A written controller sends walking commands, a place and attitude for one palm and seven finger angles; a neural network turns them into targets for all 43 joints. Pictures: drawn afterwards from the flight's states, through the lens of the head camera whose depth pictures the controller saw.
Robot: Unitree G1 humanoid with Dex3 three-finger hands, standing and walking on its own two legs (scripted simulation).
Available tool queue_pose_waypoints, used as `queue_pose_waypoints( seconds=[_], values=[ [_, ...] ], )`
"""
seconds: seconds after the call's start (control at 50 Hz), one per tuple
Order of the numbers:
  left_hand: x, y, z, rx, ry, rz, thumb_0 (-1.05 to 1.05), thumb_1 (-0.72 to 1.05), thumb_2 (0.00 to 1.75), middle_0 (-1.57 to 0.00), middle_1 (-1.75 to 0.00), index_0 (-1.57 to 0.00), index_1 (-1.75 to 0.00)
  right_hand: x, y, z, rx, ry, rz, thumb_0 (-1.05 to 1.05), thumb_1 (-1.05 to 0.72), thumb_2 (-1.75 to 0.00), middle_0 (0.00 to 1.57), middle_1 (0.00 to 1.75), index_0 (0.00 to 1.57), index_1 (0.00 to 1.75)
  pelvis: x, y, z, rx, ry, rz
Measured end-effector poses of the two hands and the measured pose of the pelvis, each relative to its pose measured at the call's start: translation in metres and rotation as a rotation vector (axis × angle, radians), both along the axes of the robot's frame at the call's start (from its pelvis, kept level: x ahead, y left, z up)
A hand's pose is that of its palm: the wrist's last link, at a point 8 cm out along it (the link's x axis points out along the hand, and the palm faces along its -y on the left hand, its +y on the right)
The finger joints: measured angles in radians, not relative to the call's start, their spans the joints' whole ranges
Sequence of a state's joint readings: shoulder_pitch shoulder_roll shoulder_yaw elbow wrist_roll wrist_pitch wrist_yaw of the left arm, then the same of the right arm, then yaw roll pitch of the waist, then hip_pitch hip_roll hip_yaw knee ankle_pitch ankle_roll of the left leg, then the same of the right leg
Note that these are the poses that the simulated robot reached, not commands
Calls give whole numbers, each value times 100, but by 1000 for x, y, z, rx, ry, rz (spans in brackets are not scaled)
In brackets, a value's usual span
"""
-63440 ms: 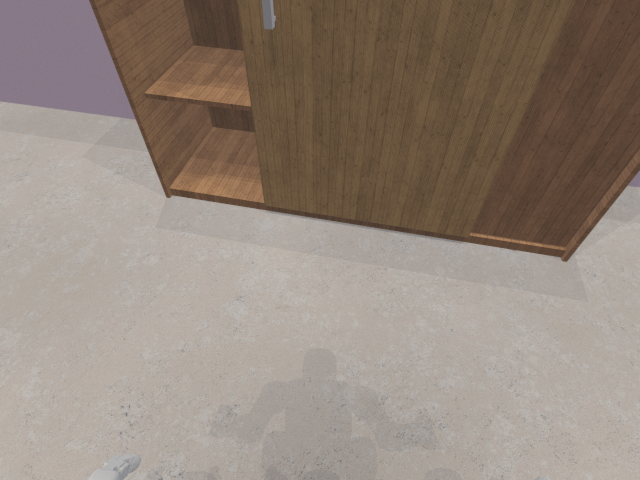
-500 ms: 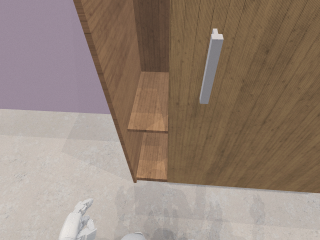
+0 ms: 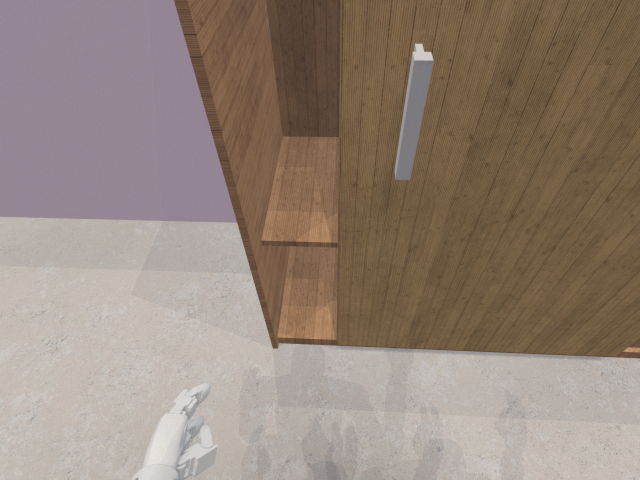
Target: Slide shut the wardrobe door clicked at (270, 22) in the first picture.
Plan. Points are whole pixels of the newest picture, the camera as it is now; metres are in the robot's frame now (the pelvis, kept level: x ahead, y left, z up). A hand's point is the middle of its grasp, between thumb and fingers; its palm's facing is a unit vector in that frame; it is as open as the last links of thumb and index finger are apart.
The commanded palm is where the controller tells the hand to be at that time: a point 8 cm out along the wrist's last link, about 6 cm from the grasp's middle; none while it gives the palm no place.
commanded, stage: step back with the hand held close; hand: right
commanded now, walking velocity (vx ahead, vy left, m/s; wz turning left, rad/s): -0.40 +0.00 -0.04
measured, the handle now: (409, 116) +0.59 -0.13 +0.14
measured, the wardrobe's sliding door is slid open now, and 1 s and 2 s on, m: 0.20 0.20 0.20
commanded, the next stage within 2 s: stop stepping back and stand still in 0.12 s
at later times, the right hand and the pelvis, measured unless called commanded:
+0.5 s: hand out of the picture +0.06 -0.25 +0.16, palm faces +0.40 +0.79 -0.47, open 7.4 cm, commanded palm +0.01 -0.29 +0.18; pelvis -0.13 +0.01 +0.00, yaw +1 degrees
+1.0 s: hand out of the picture +0.01 -0.27 +0.16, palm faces +0.45 +0.78 -0.43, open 7.4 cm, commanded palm -0.04 -0.31 +0.18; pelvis -0.18 -0.01 -0.01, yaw +0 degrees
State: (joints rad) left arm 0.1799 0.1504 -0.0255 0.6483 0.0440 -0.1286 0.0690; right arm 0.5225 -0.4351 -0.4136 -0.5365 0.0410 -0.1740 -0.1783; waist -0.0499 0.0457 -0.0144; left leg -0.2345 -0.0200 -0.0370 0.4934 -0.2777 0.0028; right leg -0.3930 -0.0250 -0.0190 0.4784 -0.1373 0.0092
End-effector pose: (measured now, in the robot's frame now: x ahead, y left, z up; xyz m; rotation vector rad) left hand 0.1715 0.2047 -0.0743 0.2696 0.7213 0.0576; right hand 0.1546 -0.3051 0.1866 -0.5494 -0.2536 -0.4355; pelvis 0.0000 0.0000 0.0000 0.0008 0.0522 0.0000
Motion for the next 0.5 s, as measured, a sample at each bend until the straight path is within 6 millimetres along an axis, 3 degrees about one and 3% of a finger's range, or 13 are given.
queue_pose_waypoints(
  seconds=[0.1, 0.22, 0.34, 0.5],
  values=[
    [-23, 17, 3, 10, 27, 38, 1, 90, 90, -20, -30, -20, -30, -3, 24, -1, -3, 38, 106, 1, -89, -90, 21, 30, 20, 30, -30, 5, 5, 3, 18, 17],
    [-63, 42, 14, 91, 22, 124, 1, 90, 90, -20, -30, -20, -30, -26, 20, 4, -74, 50, 183, 1, -88, -89, 22, 30, 21, 30, -57, -1, 2, 19, 30, 12],
    [-111, 49, 16, 85, 20, 158, 1, 90, 90, -20, -30, -20, -30, -71, 9, -2, -72, 119, 128, 1, -88, -89, 22, 30, 21, 30, -90, 3, 4, -10, -7, 16],
    [-165, 54, 2, 60, 36, 124, 1, 90, 90, -20, -30, -20, -30, -133, 16, -6, 3, 47, 47, 1, -88, -89, 22, 30, 21, 30, -128, 9, 0, 11, -59, 9]
  ],
)
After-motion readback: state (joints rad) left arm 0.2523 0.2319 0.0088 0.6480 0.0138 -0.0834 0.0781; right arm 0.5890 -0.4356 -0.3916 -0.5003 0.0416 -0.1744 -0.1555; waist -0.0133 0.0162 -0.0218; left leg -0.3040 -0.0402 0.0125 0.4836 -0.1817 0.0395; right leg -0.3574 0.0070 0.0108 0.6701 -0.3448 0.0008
